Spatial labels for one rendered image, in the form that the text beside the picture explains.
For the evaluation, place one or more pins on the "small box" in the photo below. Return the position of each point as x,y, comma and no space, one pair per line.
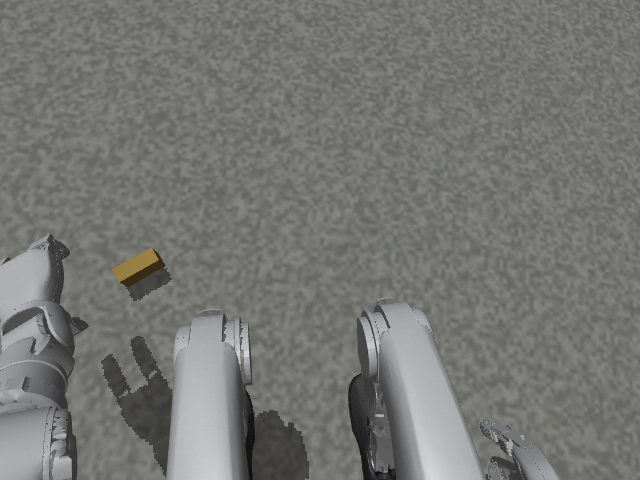
139,267

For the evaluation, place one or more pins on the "left robot hand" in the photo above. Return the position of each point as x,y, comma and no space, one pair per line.
36,275

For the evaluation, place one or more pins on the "left robot arm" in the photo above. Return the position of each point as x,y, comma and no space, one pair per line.
36,440

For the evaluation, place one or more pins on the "right robot hand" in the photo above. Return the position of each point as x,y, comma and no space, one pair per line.
529,461

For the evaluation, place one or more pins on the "right robot foot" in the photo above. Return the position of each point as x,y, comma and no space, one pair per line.
360,428

